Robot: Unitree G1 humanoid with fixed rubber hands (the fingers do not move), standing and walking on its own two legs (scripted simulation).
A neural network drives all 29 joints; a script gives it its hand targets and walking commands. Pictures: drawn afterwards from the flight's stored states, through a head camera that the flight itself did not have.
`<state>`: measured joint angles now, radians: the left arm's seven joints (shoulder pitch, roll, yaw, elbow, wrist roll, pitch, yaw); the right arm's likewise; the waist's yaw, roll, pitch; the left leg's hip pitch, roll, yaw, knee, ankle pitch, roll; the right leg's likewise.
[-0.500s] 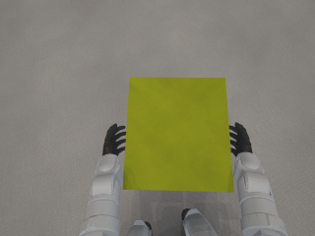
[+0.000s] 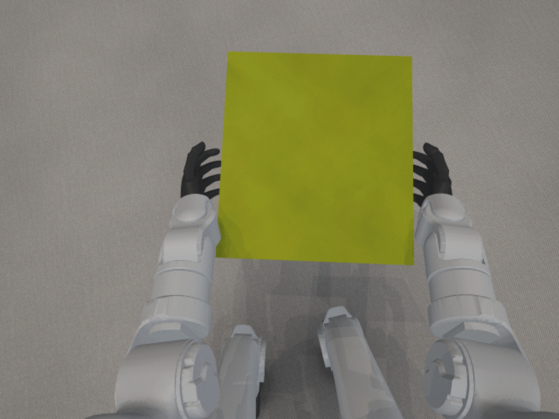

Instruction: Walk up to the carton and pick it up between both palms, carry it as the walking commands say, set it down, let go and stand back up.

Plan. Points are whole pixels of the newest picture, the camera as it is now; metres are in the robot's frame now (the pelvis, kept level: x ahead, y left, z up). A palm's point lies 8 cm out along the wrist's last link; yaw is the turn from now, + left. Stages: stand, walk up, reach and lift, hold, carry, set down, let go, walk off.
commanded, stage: set down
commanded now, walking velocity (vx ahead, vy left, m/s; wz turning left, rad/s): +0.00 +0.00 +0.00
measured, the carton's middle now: (311, 170) +0.48 -0.07 -0.13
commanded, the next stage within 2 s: none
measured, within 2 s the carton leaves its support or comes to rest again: neither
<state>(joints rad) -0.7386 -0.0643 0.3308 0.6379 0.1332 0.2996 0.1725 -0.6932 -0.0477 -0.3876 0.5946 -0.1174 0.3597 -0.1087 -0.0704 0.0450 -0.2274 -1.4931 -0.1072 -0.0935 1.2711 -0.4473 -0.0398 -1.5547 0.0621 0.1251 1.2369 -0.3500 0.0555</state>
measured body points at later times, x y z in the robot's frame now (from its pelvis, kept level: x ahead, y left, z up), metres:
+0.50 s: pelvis -0.01 +0.00 -0.07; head +0.24 -0.02 +0.31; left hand +0.48 +0.10 -0.15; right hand +0.44 -0.25 -0.15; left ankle +0.06 +0.13 -0.59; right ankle +0.09 -0.13 -0.59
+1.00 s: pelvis -0.03 -0.01 -0.14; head +0.26 -0.04 +0.19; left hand +0.49 +0.10 -0.24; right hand +0.46 -0.25 -0.25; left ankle +0.06 +0.13 -0.59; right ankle +0.09 -0.13 -0.59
